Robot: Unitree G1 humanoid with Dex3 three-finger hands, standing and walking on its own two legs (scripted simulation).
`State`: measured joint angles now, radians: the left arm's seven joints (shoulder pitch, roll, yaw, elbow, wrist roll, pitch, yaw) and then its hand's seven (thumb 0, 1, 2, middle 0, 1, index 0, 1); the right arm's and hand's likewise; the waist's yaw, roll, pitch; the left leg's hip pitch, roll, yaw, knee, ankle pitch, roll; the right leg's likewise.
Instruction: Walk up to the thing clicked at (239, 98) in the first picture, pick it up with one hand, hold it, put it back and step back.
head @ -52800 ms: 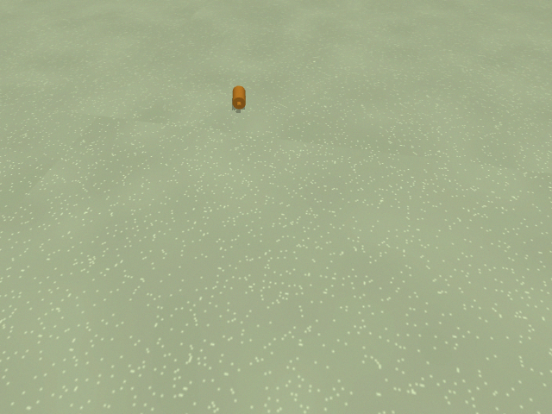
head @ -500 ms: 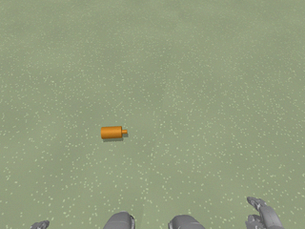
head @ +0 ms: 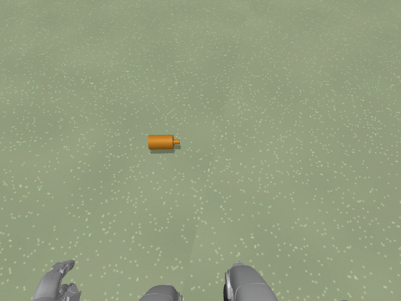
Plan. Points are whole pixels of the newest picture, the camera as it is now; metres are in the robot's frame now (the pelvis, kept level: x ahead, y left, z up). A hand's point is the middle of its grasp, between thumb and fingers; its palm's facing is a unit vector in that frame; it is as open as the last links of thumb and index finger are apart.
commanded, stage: step back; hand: left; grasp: from above
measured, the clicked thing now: (164, 142) +0.95 +0.20 -0.71
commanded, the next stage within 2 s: stand in 1.36 s
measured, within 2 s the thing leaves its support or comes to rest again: neither
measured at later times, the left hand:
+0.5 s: hand out of the picture -0.09 +0.25 -0.12, palm faces -0.01 -0.91 -0.41, open 7.4 cm
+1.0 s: hand out of the picture -0.04 +0.23 -0.12, palm faces +0.02 -0.92 -0.40, open 7.4 cm
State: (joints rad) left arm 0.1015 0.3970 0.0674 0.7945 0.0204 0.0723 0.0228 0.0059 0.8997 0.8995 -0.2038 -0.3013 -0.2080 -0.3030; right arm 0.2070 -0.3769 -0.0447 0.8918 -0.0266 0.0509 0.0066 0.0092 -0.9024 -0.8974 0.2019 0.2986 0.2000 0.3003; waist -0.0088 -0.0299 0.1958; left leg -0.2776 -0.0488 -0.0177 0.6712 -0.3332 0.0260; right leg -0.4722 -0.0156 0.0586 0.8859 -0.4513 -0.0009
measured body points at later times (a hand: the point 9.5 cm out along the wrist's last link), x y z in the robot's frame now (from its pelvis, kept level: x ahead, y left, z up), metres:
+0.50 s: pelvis -0.12 -0.03 +0.01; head -0.11 -0.05 +0.46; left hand -0.09 +0.29 -0.10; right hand -0.07 -0.35 -0.12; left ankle -0.08 +0.11 -0.69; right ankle -0.15 -0.13 -0.72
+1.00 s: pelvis -0.11 -0.04 +0.01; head -0.10 -0.06 +0.46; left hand -0.04 +0.27 -0.09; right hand -0.05 -0.35 -0.12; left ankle -0.09 +0.10 -0.69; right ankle -0.10 -0.14 -0.72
